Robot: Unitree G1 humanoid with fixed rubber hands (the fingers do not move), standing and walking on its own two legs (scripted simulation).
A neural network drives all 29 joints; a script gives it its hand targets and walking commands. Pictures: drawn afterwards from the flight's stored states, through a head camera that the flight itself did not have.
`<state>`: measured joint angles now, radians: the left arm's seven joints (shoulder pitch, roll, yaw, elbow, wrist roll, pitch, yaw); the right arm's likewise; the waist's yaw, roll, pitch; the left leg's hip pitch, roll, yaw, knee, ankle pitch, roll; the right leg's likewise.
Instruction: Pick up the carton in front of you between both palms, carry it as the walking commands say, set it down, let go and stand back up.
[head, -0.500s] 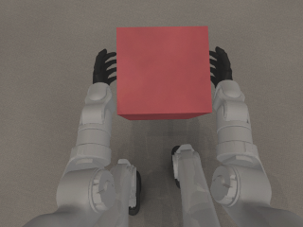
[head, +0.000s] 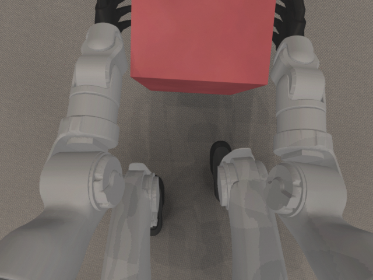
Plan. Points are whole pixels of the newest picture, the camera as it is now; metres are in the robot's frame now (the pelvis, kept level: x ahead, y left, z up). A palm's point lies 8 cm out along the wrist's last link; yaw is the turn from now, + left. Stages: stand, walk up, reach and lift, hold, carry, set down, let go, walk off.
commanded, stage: set down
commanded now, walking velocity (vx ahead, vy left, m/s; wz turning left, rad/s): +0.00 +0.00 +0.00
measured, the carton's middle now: (196, 37) +0.54 -0.09 -0.21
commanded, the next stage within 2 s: none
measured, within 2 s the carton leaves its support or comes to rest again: rests again in 0.82 s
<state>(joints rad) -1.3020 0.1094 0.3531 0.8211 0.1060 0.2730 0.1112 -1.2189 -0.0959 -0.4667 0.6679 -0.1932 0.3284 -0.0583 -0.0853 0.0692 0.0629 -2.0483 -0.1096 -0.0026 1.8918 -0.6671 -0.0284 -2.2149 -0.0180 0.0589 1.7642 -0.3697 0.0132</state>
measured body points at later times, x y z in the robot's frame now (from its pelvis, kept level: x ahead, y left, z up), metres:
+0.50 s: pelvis +0.00 +0.01 -0.07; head +0.39 -0.02 +0.15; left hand +0.59 +0.04 -0.26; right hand +0.54 -0.26 -0.24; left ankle +0.06 +0.12 -0.43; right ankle +0.14 -0.13 -0.43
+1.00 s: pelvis -0.01 +0.01 -0.08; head +0.38 -0.02 +0.13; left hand +0.58 +0.04 -0.27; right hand +0.53 -0.27 -0.27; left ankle +0.06 +0.12 -0.43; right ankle +0.14 -0.13 -0.43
